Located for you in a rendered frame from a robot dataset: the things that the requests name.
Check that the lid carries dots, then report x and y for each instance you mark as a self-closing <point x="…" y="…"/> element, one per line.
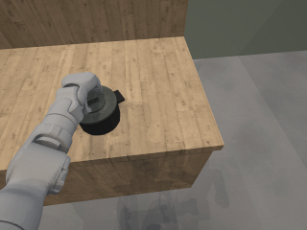
<point x="102" y="109"/>

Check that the left robot forearm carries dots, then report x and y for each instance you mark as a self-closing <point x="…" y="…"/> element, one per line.
<point x="59" y="124"/>

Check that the table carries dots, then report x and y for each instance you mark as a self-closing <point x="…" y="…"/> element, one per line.
<point x="167" y="130"/>

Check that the pot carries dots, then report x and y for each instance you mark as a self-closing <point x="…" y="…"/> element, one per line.
<point x="107" y="125"/>

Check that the robot left hand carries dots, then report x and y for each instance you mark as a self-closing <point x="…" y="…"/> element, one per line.
<point x="89" y="80"/>

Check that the knob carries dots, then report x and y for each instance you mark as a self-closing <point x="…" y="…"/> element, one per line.
<point x="92" y="97"/>

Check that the left robot upper arm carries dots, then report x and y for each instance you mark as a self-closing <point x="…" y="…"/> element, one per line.
<point x="40" y="171"/>

